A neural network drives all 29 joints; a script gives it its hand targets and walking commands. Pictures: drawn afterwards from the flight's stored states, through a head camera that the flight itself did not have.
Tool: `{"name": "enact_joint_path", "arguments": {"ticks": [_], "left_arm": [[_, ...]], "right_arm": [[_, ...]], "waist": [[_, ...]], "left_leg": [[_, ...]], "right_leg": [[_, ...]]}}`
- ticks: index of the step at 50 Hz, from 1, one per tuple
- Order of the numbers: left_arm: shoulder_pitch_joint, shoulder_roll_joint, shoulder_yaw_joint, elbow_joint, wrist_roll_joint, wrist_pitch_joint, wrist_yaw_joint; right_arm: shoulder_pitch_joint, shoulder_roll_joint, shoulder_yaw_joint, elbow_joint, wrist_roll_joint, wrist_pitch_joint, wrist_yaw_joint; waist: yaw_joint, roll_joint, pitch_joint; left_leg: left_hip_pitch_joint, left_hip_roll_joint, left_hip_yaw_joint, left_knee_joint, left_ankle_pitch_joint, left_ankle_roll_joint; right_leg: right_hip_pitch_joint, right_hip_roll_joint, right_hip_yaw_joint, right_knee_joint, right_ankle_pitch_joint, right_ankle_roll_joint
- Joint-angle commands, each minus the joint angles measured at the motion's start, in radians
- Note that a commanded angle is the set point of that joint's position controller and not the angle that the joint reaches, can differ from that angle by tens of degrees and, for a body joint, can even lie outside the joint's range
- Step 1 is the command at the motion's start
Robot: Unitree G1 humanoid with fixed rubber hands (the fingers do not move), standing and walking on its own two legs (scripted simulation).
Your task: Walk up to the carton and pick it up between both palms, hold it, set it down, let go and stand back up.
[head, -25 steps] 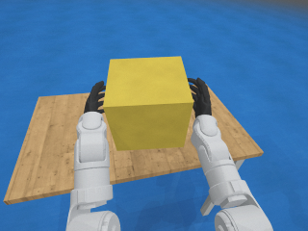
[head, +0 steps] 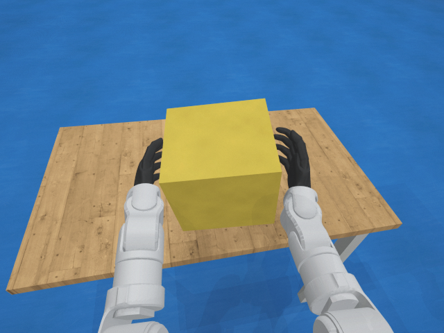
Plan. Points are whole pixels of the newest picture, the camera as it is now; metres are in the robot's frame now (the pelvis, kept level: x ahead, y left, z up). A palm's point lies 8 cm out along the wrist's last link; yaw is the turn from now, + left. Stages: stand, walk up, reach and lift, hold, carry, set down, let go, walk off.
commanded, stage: set down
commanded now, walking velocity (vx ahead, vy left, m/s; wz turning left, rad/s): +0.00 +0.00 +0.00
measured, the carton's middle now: (222, 167) +0.39 +0.00 +0.11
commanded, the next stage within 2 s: none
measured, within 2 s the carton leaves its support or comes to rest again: neither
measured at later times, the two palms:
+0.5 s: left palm (145, 188) +0.36 +0.15 +0.08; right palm (287, 175) +0.37 -0.12 +0.11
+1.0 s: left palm (156, 192) +0.38 +0.13 +0.05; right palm (288, 176) +0.39 -0.13 +0.08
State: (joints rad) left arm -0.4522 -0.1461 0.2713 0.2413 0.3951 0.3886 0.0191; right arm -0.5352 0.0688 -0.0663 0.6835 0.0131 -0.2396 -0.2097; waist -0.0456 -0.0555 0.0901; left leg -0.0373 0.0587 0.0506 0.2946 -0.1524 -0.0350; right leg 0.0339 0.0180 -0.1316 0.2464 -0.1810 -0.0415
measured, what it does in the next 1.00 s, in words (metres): stands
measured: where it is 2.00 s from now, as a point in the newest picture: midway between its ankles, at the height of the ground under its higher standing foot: outside the picture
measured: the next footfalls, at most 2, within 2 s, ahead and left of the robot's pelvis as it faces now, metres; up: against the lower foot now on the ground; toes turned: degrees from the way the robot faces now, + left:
none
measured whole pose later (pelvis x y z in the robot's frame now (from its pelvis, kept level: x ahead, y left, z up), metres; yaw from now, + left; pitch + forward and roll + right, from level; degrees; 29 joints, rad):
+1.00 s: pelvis +0.01 +0.00 +0.00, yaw -3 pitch +2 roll +0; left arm -0.60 -0.17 0.50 0.72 0.42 0.08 0.07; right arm -0.72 0.12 -0.42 0.99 -0.28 -0.28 -0.13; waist 0.02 -0.03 0.02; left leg -0.15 0.07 0.10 0.26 -0.13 -0.04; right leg -0.13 0.02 -0.09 0.27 -0.17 -0.05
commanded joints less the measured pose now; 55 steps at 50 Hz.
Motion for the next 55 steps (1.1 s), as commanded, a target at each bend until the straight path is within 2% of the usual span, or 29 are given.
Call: {"name": "enact_joint_path", "arguments": {"ticks": [1, 2, 5, 8, 10, 11, 12, 13, 15, 17, 20, 22, 23, 24, 27, 28, 31, 35, 37, 40, 42, 43, 44, 45, 46, 49, 53, 54, 55], "left_arm": [[-0.546, -0.457, -0.426, -0.139, -0.063, -0.093, -0.137], [-0.541, -0.443, -0.409, -0.14, -0.058, -0.088, -0.142], [-0.539, -0.422, -0.334, -0.083, -0.024, -0.067, -0.157], [-0.572, -0.421, -0.319, -0.09, -0.025, -0.077, -0.154], [-0.637, -0.479, -0.374, -0.124, -0.048, -0.103, -0.138], [-0.679, -0.494, -0.406, -0.125, -0.07, -0.123, -0.127], [-0.714, -0.502, -0.427, -0.133, -0.068, -0.143, -0.113], [-0.712, -0.52, -0.436, -0.096, -0.063, -0.157, -0.101], [-0.735, -0.522, -0.425, -0.043, -0.064, -0.182, -0.083], [-0.742, -0.534, -0.408, 0.022, -0.056, -0.196, -0.071], [-0.756, -0.512, -0.314, 0.128, -0.033, -0.213, -0.071], [-0.774, -0.518, -0.279, 0.161, -0.021, -0.226, -0.072], [-0.775, -0.513, -0.263, 0.169, -0.01, -0.236, -0.066], [-0.795, -0.519, -0.263, 0.186, -0.017, -0.245, -0.063], [-0.847, -0.52, -0.232, 0.216, -0.025, -0.286, -0.057], [-0.856, -0.518, -0.236, 0.205, -0.03, -0.305, -0.053], [-0.863, -0.508, -0.218, 0.251, -0.016, -0.352, -0.04], [-0.811, -0.475, -0.146, 0.326, 0.024, -0.362, -0.044], [-0.841, -0.485, -0.157, 0.296, 0.014, -0.375, -0.05], [-0.828, -0.487, -0.142, 0.29, 0.008, -0.38, -0.047], [-0.834, -0.472, -0.134, 0.298, 0.013, -0.392, -0.052], [-0.831, -0.487, -0.135, 0.305, 0.003, -0.403, -0.051], [-0.833, -0.488, -0.141, 0.315, 0.005, -0.411, -0.05], [-0.834, -0.484, -0.126, 0.347, 0.018, -0.409, -0.051], [-0.819, -0.474, -0.116, 0.339, 0.02, -0.413, -0.05], [-0.861, -0.488, -0.132, 0.332, 0.001, -0.432, -0.049], [-0.899, -0.504, -0.149, 0.347, -0.002, -0.485, -0.015], [-0.896, -0.503, -0.137, 0.366, 0.006, -0.484, -0.012], [-0.899, -0.493, -0.126, 0.379, 0.008, -0.484, -0.012]], "right_arm": [[-0.622, 0.422, 0.369, -0.229, -0.034, -0.032, 0.109], [-0.608, 0.42, 0.366, -0.187, -0.039, -0.019, 0.108], [-0.591, 0.399, 0.319, -0.139, -0.052, 0.005, 0.115], [-0.596, 0.409, 0.274, -0.111, -0.084, 0.002, 0.128], [-0.644, 0.428, 0.268, -0.145, -0.088, -0.023, 0.14], [-0.666, 0.435, 0.254, -0.153, -0.093, -0.041, 0.142], [-0.681, 0.428, 0.231, -0.137, -0.106, -0.053, 0.15], [-0.681, 0.424, 0.214, -0.106, -0.117, -0.056, 0.158], [-0.666, 0.415, 0.157, -0.027, -0.153, -0.055, 0.171], [-0.679, 0.407, 0.098, 0.03, -0.183, -0.057, 0.182], [-0.68, 0.393, 0.003, 0.145, -0.233, -0.038, 0.199], [-0.7, 0.416, -0.026, 0.167, -0.251, -0.034, 0.213], [-0.691, 0.422, -0.045, 0.182, -0.26, -0.036, 0.218], [-0.733, 0.427, -0.05, 0.175, -0.258, -0.046, 0.223], [-0.756, 0.454, -0.074, 0.211, -0.294, -0.054, 0.229], [-0.761, 0.478, -0.057, 0.196, -0.289, -0.062, 0.229], [-0.74, 0.498, -0.054, 0.262, -0.305, -0.064, 0.237], [-0.713, 0.501, -0.058, 0.296, -0.311, -0.054, 0.239], [-0.727, 0.517, -0.043, 0.267, -0.31, -0.058, 0.238], [-0.702, 0.518, -0.046, 0.281, -0.322, -0.056, 0.24], [-0.706, 0.551, -0.037, 0.267, -0.333, -0.065, 0.234], [-0.723, 0.558, -0.027, 0.258, -0.333, -0.072, 0.232], [-0.696, 0.564, -0.033, 0.277, -0.344, -0.07, 0.228], [-0.716, 0.553, -0.052, 0.278, -0.355, -0.071, 0.229], [-0.699, 0.551, -0.051, 0.272, -0.361, -0.072, 0.23], [-0.702, 0.557, -0.084, 0.288, -0.383, -0.076, 0.233], [-0.708, 0.551, -0.13, 0.312, -0.417, -0.099, 0.244], [-0.705, 0.546, -0.15, 0.337, -0.433, -0.095, 0.247], [-0.714, 0.534, -0.168, 0.341, -0.433, -0.094, 0.25]], "waist": [[0.025, 0.02, -0.496], [0.036, 0.02, -0.45], [0.038, 0.017, -0.347], [0.026, 0.009, -0.369], [0.031, 0.059, -0.469], [0.021, 0.087, -0.545], [0.02, 0.111, -0.573], [0.018, 0.123, -0.563], [0.012, 0.107, -0.539], [0.009, 0.124, -0.536], [0.016, 0.089, -0.446], [0.031, 0.077, -0.46], [0.027, 0.086, -0.454], [0.042, 0.095, -0.51], [0.034, 0.047, -0.542], [0.052, 0.047, -0.578], [0.057, 0.065, -0.614], [0.074, 0.059, -0.536], [0.077, 0.059, -0.584], [0.068, 0.052, -0.572], [0.083, 0.044, -0.588], [0.086, 0.021, -0.631], [0.079, 0.03, -0.611], [0.082, 0.033, -0.602], [0.082, 0.011, -0.588], [0.068, 0.033, -0.626], [0.059, 0.08, -0.716], [0.046, 0.06, -0.688], [0.054, 0.069, -0.676]], "left_leg": [[0.137, -0.06, 0.018, 0.023, 0.365, 0.038], [0.113, -0.063, 0.02, 0.01, 0.344, 0.045], [0.078, -0.065, 0.03, -0.035, 0.211, 0.058], [0.086, -0.059, 0.038, -0.039, 0.202, 0.053], [0.146, -0.054, 0.041, -0.005, 0.278, 0.035], [0.175, -0.051, 0.031, 0.013, 0.343, 0.021], [0.208, -0.045, 0.035, 0.026, 0.358, 0.004], [0.242, -0.037, 0.03, 0.042, 0.385, -0.004], [0.256, -0.024, 0.024, 0.037, 0.331, -0.01], [0.261, -0.019, 0.027, 0.03, 0.307, -0.014], [0.185, -0.019, 0.039, -0.011, 0.172, -0.001], [0.152, -0.025, 0.046, -0.028, 0.163, 0.008], [0.154, -0.026, 0.057, -0.031, 0.165, 0.007], [0.156, -0.03, 0.051, -0.016, 0.214, 0.004], [0.129, -0.027, 0.053, -0.012, 0.231, 0.007], [0.117, -0.031, 0.058, -0.006, 0.258, 0.008], [0.127, -0.028, 0.064, 0.01, 0.318, 0.007], [0.03, -0.038, 0.076, -0.011, 0.267, 0.03], [0.002, -0.041, 0.085, -0.021, 0.245, 0.035], [0.03, -0.039, 0.078, -0.003, 0.311, 0.031], [0.003, -0.042, 0.082, -0.001, 0.313, 0.039], [-0.004, -0.039, 0.08, -0.003, 0.314, 0.041], [-0.025, -0.037, 0.077, -0.006, 0.312, 0.04], [-0.029, -0.038, 0.086, -0.012, 0.286, 0.037], [-0.019, -0.037, 0.09, -0.01, 0.297, 0.039], [-0.023, -0.036, 0.084, -0.008, 0.292, 0.036], [0.06, -0.019, 0.078, 0.034, 0.356, 0.012], [0.071, -0.016, 0.074, 0.036, 0.356, 0.009], [0.061, -0.013, 0.074, 0.034, 0.362, 0.003]], "right_leg": [[0.189, -0.017, 0.02, 0.064, 0.657, 0.102], [0.187, -0.021, 0.02, 0.063, 0.654, 0.104], [0.166, -0.03, 0.027, 0.037, 0.525, 0.1], [0.144, -0.025, 0.021, 0.037, 0.478, 0.093], [0.121, -0.012, 0.01, 0.04, 0.477, 0.083], [0.095, -0.009, 0.007, 0.041, 0.505, 0.077], [0.042, -0.003, -0.002, 0.038, 0.453, 0.068], [-0.01, 0.006, -0.014, 0.027, 0.412, 0.059], [-0.081, 0.015, -0.025, 0.004, 0.284, 0.043], [-0.128, 0.011, -0.019, -0.012, 0.233, 0.034], [-0.12, 0.008, -0.016, -0.029, 0.127, 0.033], [-0.095, 0.006, -0.012, -0.021, 0.127, 0.036], [-0.098, 0.004, -0.005, -0.021, 0.134, 0.037], [-0.083, 0.003, -0.007, -0.011, 0.177, 0.037], [-0.045, 0.006, -0.005, 0.0, 0.236, 0.048], [-0.018, 0.006, -0.003, 0.013, 0.29, 0.048], [0.004, 0.005, 0.013, 0.034, 0.381, 0.052], [0.085, -0.017, 0.038, 0.053, 0.476, 0.069], [0.121, -0.018, 0.045, 0.063, 0.501, 0.075], [0.106, -0.015, 0.045, 0.081, 0.574, 0.078], [0.127, -0.025, 0.056, 0.09, 0.622, 0.088], [0.155, -0.023, 0.054, 0.098, 0.651, 0.09], [0.163, -0.025, 0.057, 0.103, 0.668, 0.093], [0.148, -0.026, 0.053, 0.099, 0.633, 0.092], [0.143, -0.021, 0.051, 0.098, 0.635, 0.096], [0.103, -0.023, 0.056, 0.099, 0.605, 0.089], [-0.022, -0.012, 0.038, 0.094, 0.541, 0.072], [-0.04, -0.003, 0.029, 0.084, 0.52, 0.065], [-0.072, -0.003, 0.022, 0.083, 0.488, 0.064]]}}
